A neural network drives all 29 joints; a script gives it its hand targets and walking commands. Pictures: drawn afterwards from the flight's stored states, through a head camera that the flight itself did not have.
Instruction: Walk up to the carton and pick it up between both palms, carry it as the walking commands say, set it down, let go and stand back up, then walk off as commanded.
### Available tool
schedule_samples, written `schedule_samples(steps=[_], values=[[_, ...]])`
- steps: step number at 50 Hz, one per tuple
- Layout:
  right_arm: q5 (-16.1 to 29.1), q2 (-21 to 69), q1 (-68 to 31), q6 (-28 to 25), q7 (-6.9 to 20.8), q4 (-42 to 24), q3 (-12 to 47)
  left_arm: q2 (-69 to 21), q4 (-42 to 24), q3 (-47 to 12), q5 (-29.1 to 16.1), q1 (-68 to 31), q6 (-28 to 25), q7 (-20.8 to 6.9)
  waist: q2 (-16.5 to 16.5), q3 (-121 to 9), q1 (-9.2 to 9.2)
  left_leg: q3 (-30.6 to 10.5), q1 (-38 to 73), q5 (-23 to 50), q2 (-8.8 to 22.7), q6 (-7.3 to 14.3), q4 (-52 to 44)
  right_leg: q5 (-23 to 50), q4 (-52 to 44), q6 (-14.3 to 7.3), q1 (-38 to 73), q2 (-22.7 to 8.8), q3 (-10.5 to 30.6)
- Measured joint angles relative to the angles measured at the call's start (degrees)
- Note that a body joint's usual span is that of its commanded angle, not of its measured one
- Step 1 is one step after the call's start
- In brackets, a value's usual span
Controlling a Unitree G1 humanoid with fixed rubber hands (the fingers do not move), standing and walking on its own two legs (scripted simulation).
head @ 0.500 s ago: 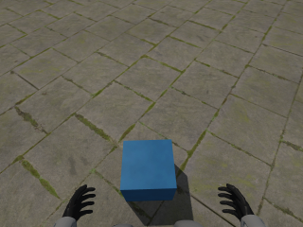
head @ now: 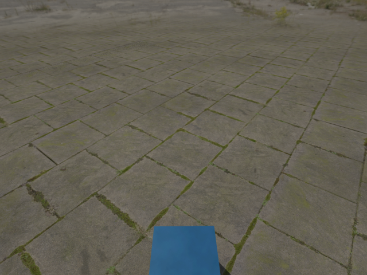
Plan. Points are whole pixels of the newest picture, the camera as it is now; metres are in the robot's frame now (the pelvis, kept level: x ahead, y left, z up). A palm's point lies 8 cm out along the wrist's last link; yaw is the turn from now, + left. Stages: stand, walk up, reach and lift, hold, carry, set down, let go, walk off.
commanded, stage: stand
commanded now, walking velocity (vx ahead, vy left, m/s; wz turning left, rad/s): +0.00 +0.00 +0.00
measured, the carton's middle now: (184, 270) +0.42 +0.01 -0.63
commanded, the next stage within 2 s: walk off in 1.62 s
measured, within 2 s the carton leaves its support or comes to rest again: neither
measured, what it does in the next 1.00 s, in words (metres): stands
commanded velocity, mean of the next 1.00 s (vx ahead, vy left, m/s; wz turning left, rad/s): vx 0.00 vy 0.00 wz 0.00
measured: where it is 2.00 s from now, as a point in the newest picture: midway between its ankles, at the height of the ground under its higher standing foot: outside the picture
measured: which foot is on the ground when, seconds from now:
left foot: down 0.00-1.00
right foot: down 0.00-1.00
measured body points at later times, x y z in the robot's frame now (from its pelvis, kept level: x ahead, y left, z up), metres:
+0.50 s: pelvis +0.03 +0.00 -0.01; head -0.06 +0.00 +0.43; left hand -0.03 +0.21 -0.17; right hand -0.02 -0.20 -0.18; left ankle -0.04 +0.11 -0.73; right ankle -0.04 -0.10 -0.73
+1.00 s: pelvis +0.02 +0.00 +0.00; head -0.04 +0.00 +0.44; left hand -0.05 +0.19 -0.17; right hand -0.04 -0.19 -0.17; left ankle -0.04 +0.11 -0.73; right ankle -0.04 -0.10 -0.73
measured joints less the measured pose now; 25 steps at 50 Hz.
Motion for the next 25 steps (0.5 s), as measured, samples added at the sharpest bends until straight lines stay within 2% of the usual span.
schedule_samples(steps=[12, 25], values=[[0.5, 0.7, 7.8, 0.3, -1.1, 12.5, 1.3, 0.3, 10.8, -0.1, -0.7, 9.2, -0.1, 1.2, 0.2, -9.2, -0.19, -0.1, -2.5, -2.8, -0.6, 0.4, 1.9, -3.3, 2.4, 0.2, -2.6, -0.6, -0.2], [0.9, 3.6, 9.6, 1.4, -2.4, 17.2, 3.3, -3.7, 16.4, -1.8, -0.6, 12.9, 1.0, 2.4, -0.1, -6.1, -0.03, -0.3, -4.1, -4.0, -0.8, 0.6, 3.8, -4.5, 4.1, 0.3, -4.0, -0.8, -0.6]])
